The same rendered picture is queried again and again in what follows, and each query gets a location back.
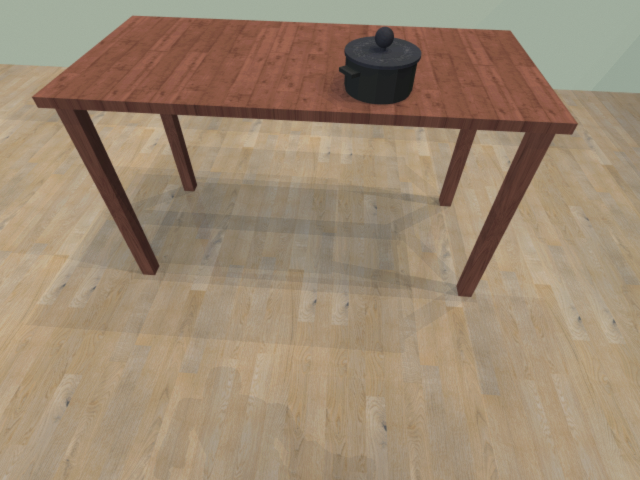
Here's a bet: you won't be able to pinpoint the table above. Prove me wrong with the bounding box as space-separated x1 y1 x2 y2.
32 16 578 297

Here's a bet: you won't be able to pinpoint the lid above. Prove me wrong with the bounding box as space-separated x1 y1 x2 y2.
344 36 421 70

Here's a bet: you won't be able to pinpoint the pot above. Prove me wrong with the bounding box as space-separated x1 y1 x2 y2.
339 57 417 104

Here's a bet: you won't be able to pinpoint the knob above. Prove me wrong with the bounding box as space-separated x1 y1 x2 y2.
375 27 394 48

